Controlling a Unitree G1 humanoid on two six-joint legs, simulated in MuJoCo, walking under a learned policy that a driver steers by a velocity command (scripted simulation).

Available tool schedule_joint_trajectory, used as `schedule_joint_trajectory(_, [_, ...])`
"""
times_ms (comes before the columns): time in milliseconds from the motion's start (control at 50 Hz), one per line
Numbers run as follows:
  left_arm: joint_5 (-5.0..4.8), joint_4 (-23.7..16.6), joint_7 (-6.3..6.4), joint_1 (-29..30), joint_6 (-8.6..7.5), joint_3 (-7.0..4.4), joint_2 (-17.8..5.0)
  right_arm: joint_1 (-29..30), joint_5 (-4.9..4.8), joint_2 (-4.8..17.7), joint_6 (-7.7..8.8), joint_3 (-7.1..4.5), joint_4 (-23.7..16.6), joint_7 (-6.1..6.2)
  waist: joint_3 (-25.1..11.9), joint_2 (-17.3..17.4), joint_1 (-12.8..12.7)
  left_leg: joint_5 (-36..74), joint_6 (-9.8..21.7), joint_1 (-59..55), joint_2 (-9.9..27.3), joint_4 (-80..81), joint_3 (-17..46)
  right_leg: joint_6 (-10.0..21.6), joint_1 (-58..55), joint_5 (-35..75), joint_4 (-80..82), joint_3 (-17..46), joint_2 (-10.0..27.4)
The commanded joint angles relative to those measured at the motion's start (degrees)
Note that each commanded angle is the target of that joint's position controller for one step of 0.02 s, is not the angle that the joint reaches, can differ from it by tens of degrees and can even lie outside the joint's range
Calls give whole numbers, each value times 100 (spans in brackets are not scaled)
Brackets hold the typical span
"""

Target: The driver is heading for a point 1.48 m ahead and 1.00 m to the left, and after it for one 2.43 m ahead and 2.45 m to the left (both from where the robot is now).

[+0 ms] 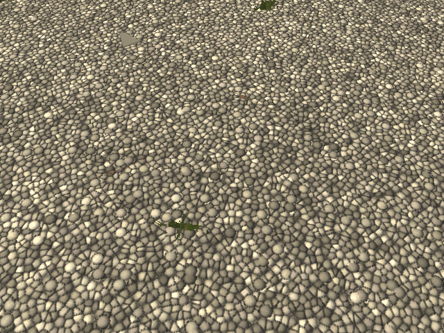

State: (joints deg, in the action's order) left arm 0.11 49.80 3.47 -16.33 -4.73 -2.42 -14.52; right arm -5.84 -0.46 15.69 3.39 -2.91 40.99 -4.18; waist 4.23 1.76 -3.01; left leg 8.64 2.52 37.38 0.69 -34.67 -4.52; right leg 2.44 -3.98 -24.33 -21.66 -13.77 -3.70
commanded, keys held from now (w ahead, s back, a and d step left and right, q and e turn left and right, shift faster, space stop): q+shift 0.96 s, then shift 0.04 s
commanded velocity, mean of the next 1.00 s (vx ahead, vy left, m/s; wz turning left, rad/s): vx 0.07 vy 0.00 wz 0.94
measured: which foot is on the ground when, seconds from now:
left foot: up 0.00-0.02, down 0.04-0.52, up 0.54-0.98, down 1.00-1.00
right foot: down 0.00-0.04, up 0.06-0.50, down 0.52-1.00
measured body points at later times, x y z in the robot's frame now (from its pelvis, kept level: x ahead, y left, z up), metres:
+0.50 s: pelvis +0.19 -0.05 +0.01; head +0.22 -0.02 +0.46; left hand +0.24 +0.28 -0.08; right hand +0.47 -0.25 -0.06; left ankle +0.21 +0.04 -0.72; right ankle +0.33 -0.15 -0.71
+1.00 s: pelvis +0.21 -0.06 +0.01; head +0.22 -0.01 +0.46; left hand +0.05 +0.23 -0.10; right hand +0.55 -0.07 -0.06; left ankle +0.12 +0.01 -0.72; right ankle +0.33 -0.14 -0.72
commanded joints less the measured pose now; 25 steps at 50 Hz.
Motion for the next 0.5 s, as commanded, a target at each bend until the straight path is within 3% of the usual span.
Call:
schedule_joint_trajectory(20, [-79,-715,119,807,183,-335,-1268,-2161,-8,1125,-90,-487,95,-10,-1285,-567,1302,-499,391,-3034,-533,-94,-46,-93,1090,6439,-2358,270,1308])
schedule_joint_trajectory(40, [-96,-747,-18,956,190,-249,-950,-2475,-58,1226,-131,-542,165,147,-1156,137,1484,269,593,-3567,-289,591,426,-332,1635,3710,-4043,250,745])
schedule_joint_trajectory(60, [171,-902,-233,395,140,-51,-56,-1843,61,1427,-112,-494,-42,247,-829,1913,508,3225,1229,-4161,479,180,2268,-580,3443,-1390,-6035,660,-338])
schedule_joint_trajectory(80, [58,-1036,-343,-678,33,8,-276,-1319,394,1715,6,-481,-517,241,-2450,1695,97,1815,2550,-5193,1791,1146,5220,-659,4326,-1530,-7313,2141,-640])
schedule_joint_trajectory(100, [-17,-1084,-383,-213,-18,-100,-969,-883,277,1454,-29,-517,-889,213,-2537,497,389,-346,2381,-4969,1668,1634,5266,-433,4423,-894,-7053,2461,-264])
schedule_joint_trajectory(120, [-8,-1248,-347,474,16,-156,-1074,-628,67,1129,-67,-434,-942,241,-1662,-386,346,-1431,2033,-4081,1348,1795,4728,-348,4582,-442,-6430,2410,-78])
schedule_joint_trajectory(140, [83,-1270,-267,719,94,-159,-1005,-482,-58,957,-92,-372,-969,278,-1369,-904,214,-1806,1751,-3399,1140,1908,4423,-374,4412,-185,-5921,2397,128])
schedule_joint_trajectory(200, [116,-1368,-212,882,281,-191,-862,-389,-10,957,-237,-415,-1049,409,-923,-403,84,-920,1343,-2246,419,1886,3432,-503,3692,-6,-4464,2317,217])
schedule_joint_trajectory(240, [131,-1378,-183,1016,285,-149,-616,-594,-24,1105,-336,-483,-1026,525,-1058,-301,173,-63,1249,-2195,242,1654,3160,-660,3565,208,-3749,2216,88])
schedule_joint_trajectory(280, [73,-1394,-155,1132,320,-154,-571,-651,-66,1217,-468,-531,-1048,638,-1290,-107,236,-303,1094,-2329,187,1551,3210,-781,3537,589,-3318,2281,5])
schedule_joint_trajectory(320, [25,-1398,-140,1287,343,-183,-617,-557,-110,1194,-573,-535,-1117,704,-1256,174,310,-1137,877,-2303,49,1543,3264,-811,3512,965,-2914,2340,-31])
schedule_joint_trajectory(380, [-3,-1437,-152,1549,292,-219,-647,-531,-86,1121,-655,-528,-1168,709,-1059,577,461,-1963,747,-2267,-89,1542,3468,-793,3326,1135,-2295,2383,-90])
schedule_joint_trajectory(440, [-26,-1448,-215,1642,164,-265,-730,-512,-62,1095,-680,-534,-1226,670,-1017,823,551,-1752,706,-2466,-66,1305,3822,-695,2954,1048,-1506,2441,-141])
schedule_joint_trajectory(500, [-46,-1284,-281,1234,77,-389,-922,-311,-126,1045,-682,-505,-1335,631,-1044,874,332,-1773,485,-2450,-217,840,4106,-519,2032,1632,-71,2385,15])
Next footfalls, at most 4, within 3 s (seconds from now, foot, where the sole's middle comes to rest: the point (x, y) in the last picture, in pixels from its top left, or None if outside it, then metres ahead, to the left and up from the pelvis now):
0.04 left None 0.25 0.04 -0.76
0.52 right None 0.36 -0.12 -0.76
1.00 left None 0.14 0.04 -0.76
1.44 right None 0.36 -0.05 -0.76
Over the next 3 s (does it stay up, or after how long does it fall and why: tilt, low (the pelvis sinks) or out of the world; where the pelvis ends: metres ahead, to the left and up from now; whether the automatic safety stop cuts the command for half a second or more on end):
stays up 1.04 0.37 0.02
